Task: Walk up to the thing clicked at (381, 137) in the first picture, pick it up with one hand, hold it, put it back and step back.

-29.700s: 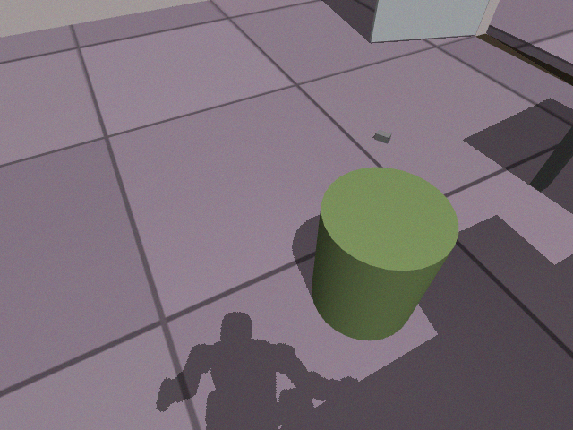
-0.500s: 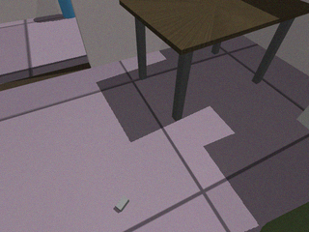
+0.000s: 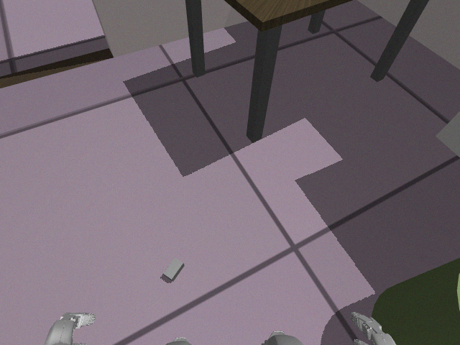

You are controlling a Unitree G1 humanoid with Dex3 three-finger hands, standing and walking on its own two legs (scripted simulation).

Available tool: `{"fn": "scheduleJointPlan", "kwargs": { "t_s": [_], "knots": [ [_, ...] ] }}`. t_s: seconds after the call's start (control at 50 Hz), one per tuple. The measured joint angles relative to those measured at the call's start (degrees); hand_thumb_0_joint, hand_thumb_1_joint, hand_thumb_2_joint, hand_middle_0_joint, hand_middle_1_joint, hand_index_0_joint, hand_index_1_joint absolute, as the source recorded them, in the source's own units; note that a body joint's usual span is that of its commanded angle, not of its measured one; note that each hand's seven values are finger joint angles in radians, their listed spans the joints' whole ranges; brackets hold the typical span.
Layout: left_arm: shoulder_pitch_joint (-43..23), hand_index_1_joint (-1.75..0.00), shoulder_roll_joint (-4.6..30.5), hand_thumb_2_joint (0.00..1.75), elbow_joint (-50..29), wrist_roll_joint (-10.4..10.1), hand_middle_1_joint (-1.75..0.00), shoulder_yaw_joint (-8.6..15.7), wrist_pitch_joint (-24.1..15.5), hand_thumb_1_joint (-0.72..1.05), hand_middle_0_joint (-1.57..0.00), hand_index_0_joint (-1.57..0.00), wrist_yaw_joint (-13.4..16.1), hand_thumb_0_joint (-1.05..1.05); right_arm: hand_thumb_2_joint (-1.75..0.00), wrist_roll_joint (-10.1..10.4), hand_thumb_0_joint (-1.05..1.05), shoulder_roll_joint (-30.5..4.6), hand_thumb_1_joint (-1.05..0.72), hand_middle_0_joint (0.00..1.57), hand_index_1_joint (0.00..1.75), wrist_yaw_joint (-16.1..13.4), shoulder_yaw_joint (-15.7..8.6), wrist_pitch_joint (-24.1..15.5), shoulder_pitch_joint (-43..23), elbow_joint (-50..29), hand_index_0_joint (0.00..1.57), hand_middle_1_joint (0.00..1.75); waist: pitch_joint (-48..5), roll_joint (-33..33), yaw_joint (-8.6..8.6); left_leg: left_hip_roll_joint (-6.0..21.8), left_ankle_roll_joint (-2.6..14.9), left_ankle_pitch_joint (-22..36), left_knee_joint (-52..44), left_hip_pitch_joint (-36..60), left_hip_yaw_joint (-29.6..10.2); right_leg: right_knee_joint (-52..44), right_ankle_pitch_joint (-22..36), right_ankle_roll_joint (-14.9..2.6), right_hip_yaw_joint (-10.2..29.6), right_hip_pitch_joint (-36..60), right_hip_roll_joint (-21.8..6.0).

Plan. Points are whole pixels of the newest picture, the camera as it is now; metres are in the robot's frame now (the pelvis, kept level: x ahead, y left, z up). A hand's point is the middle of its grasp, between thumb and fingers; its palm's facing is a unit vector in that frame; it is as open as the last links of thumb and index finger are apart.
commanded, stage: rise first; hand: left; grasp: from above
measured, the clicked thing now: (174, 269) +0.43 +0.20 -0.72
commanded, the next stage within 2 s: none
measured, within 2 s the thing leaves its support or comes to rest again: neither
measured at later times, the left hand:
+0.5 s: hand out of the picture +0.13 +0.27 -0.24, palm faces -0.14 -0.73 -0.67, open 13.2 cm
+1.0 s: hand (133, 297) +0.28 +0.27 -0.44, palm faces -0.19 -0.31 -0.93, open 13.5 cm
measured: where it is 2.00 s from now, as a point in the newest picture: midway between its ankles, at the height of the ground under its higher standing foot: outside the picture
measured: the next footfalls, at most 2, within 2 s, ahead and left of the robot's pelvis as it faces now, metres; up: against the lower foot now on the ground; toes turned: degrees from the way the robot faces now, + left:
none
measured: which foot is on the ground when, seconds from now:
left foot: down 0.00-1.00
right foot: down 0.00-1.00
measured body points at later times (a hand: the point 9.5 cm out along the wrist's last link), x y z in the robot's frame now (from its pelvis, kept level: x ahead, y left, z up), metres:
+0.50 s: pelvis -0.01 +0.00 -0.08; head +0.10 +0.01 +0.36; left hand +0.14 +0.31 -0.20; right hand +0.17 -0.24 -0.18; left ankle +0.00 +0.12 -0.71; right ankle +0.01 -0.14 -0.71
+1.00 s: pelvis -0.09 -0.01 -0.28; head +0.11 +0.01 +0.12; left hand +0.29 +0.28 -0.39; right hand +0.01 -0.28 -0.42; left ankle +0.00 +0.12 -0.71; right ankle +0.01 -0.14 -0.71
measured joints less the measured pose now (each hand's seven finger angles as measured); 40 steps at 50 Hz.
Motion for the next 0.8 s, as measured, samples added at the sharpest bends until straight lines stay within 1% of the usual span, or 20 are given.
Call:
{"fn": "scheduleJointPlan", "kwargs": {
  "t_s": [0.08, 0.16, 0.26, 0.38, 0.42, 0.46, 0.54, 0.62, 0.68, 0.7, 0.74, 0.8],
  "knots": [
    [1.94, -0.95, -0.65, 0.89, -4.47, 1.74, -0.93, 0.46, 1.22, -0.27, -0.23, -0.22, 1.64, 0.0, -0.9, -0.47, 0.01, -0.14, -0.88, 0.2, 0.3, -0.29, -0.35, -1.2, -0.66, -1.44, 0.2, 0.3, -1.15, -0.24, 0.51, 0.09, 0.06, -2.91, 6.62, -5.92, -0.37, 6.45, -2.85, 0.1, -0.02, -5.79, -0.15],
    [3.96, -0.96, -1.14, 0.89, -9.64, 3.04, -0.94, 0.38, 2.97, -0.36, -0.23, -0.22, 3.05, 0.0, -0.89, -0.8, 0.01, 0.01, -0.86, 0.2, 0.3, -0.99, -0.53, -1.81, -2.23, -2.47, 0.2, 0.3, -1.74, -0.29, 0.9, 0.22, 0.04, -5.0, 11.44, -10.25, -0.79, 10.97, -4.83, 0.09, -0.18, -9.88, -0.16],
    [5.58, -0.96, -1.74, 0.9, -13.79, 4.69, -0.93, -0.26, 5.95, -0.4, -0.23, -0.21, 4.67, 0.0, -0.89, -1.34, 0.01, 0.53, -0.84, 0.2, 0.3, -2.08, -0.43, -2.2, -4.22, -3.45, 0.2, 0.3, -2.84, -0.01, 1.1, 0.33, 0.02, -6.74, 15.65, -14.46, -1.38, 14.79, -6.47, 0.08, -0.52, -13.75, -0.16],
    [5.94, -0.94, -2.63, 0.9, -16.1, 6.69, -0.91, -0.82, 8.42, -0.4, -0.24, -0.21, 7.22, 0.0, -0.88, -1.83, 0.01, 1.25, -0.82, 0.2, 0.3, -3.04, -0.08, -2.4, -6.07, -4.24, 0.2, 0.3, -4.3, 0.26, 1.36, 0.35, 0.01, -8.38, 20.28, -19.76, -2.0, 19.17, -8.12, 0.01, -0.85, -18.75, -0.26],
    [5.36, -0.92, -2.72, 0.89, -15.69, 7.91, -0.89, -1.27, 8.8, -0.39, -0.24, -0.21, 8.33, 0.0, -0.88, -1.92, 0.01, 1.37, -0.81, 0.2, 0.3, -3.22, 0.05, -2.58, -6.51, -4.18, 0.2, 0.3, -4.82, 0.33, 1.43, 0.29, 0.01, -8.93, 22.04, -21.8, -2.23, 20.89, -8.72, -0.01, -0.96, -20.7, -0.35],
    [3.82, -0.91, -2.66, 0.88, -13.77, 9.59, -0.87, -1.74, 8.98, -0.38, -0.26, -0.22, 9.82, 0.0, -0.88, -2.04, 0.01, 1.35, -0.81, 0.2, 0.3, -3.31, 0.17, -2.88, -6.85, -3.85, 0.2, 0.3, -5.62, 0.34, 1.47, 0.18, 0.0, -9.6, 24.28, -24.5, -2.44, 23.2, -9.49, -0.06, -1.02, -23.35, -0.51],
    [-2.05, -0.87, -2.62, 0.87, -7.13, 13.92, -0.83, -2.16, 8.84, -0.37, -0.28, -0.24, 14.64, 0.0, -0.88, -2.35, 0.01, 0.94, -0.81, 0.2, 0.3, -3.33, 0.47, -3.77, -7.6, -2.48, 0.2, 0.3, -7.42, 0.08, 1.51, 0.02, -0.08, -11.46, 30.59, -31.9, -2.69, 29.77, -11.52, -0.19, -0.83, -30.83, -0.81],
    [-10.51, -0.84, -2.87, 0.87, 0.42, 17.92, -0.79, -2.61, 9.23, -0.37, -0.29, -0.24, 21.0, 0.0, -0.88, -3.02, 0.01, 0.33, -0.82, 0.2, 0.3, -3.03, 0.63, -4.75, -9.02, 0.47, 0.2, 0.3, -9.03, -0.23, 1.12, -0.16, -0.3, -13.34, 38.31, -41.33, -3.0, 37.77, -13.58, -0.3, -0.55, -40.36, -1.12],
    [-17.49, -0.84, -2.99, 0.89, 5.34, 20.86, -0.8, -2.46, 10.34, -0.39, -0.28, -0.24, 26.26, 0.0, -0.89, -3.66, 0.01, -0.02, -0.84, 0.2, 0.3, -2.13, 0.81, -5.13, -10.35, 2.76, 0.2, 0.3, -9.82, -0.29, 0.34, -0.15, -0.51, -14.43, 44.15, -48.63, -3.34, 43.68, -14.71, -0.48, -0.42, -47.7, -1.17],
    [-19.95, -0.85, -2.9, 0.89, 7.09, 21.66, -0.8, -2.38, 10.91, -0.4, -0.27, -0.23, 28.08, 0.0, -0.89, -3.93, 0.01, -0.07, -0.85, 0.2, 0.3, -1.7, 0.83, -5.28, -10.81, 3.51, 0.2, 0.3, -10.0, -0.26, -0.01, -0.1, -0.57, -14.69, 45.97, -50.95, -3.49, 45.47, -14.94, -0.55, -0.42, -50.03, -1.12],
    [-25.12, -0.87, -2.53, 0.91, 10.86, 22.65, -0.83, -1.69, 11.89, -0.42, -0.26, -0.22, 31.35, 0.0, -0.89, -4.61, 0.01, -0.15, -0.86, 0.2, 0.3, -0.67, 0.86, -5.66, -11.61, 4.9, 0.2, 0.3, -10.17, -0.16, -0.79, 0.06, -0.73, -15.06, 49.42, -55.36, -3.84, 48.83, -15.23, -0.79, -0.48, -54.43, -0.97],
    [-32.6, -0.91, -1.2, 0.93, 16.35, 23.44, -0.87, -0.05, 13.13, -0.45, -0.23, -0.2, 34.95, 0.0, -0.89, -5.89, 0.01, -0.2, -0.88, 0.2, 0.3, 1.07, 0.78, -6.35, -12.5, 7.1, 0.2, 0.3, -10.15, 0.0, -2.08, 0.41, -0.92, -15.41, 54.29, -61.48, -4.41, 53.44, -15.3, -1.11, -0.63, -60.56, -0.6]
  ]
}}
